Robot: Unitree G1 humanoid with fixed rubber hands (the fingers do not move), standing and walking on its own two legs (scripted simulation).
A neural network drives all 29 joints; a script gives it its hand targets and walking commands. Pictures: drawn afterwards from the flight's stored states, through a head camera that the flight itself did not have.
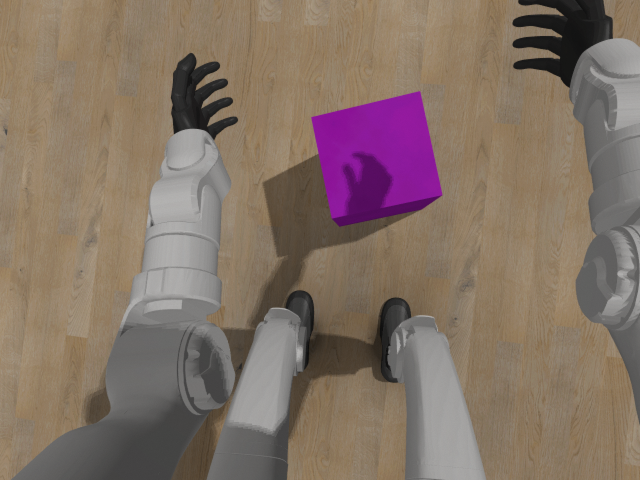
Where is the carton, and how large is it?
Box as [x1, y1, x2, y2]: [311, 91, 441, 226]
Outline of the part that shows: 419,91 311,117 331,216 339,226 421,209 441,195 440,185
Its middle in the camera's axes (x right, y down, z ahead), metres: +0.12 -0.16 +0.85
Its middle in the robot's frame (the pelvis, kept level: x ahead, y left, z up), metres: +0.53 -0.02 -0.53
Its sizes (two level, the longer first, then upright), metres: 0.210 0.200 0.250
